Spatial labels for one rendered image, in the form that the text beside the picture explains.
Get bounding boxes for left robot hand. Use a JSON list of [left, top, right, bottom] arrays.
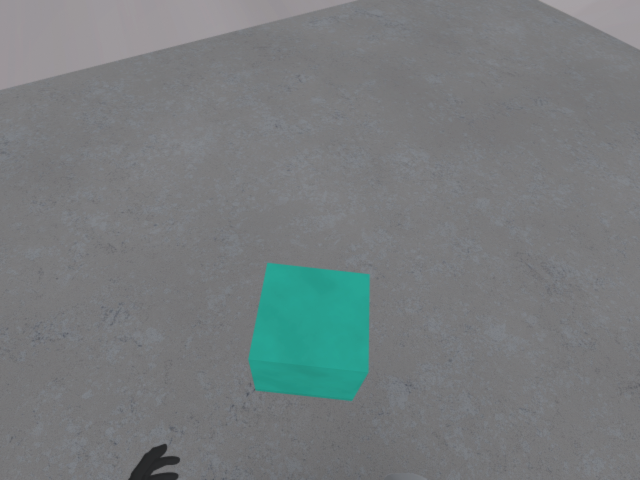
[[128, 444, 180, 480]]

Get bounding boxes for carton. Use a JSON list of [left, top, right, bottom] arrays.
[[248, 263, 370, 401]]

